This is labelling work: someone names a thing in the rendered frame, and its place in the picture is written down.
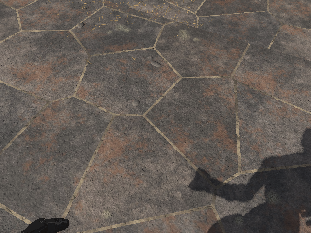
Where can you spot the robot left hand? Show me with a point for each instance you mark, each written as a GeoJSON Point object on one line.
{"type": "Point", "coordinates": [50, 225]}

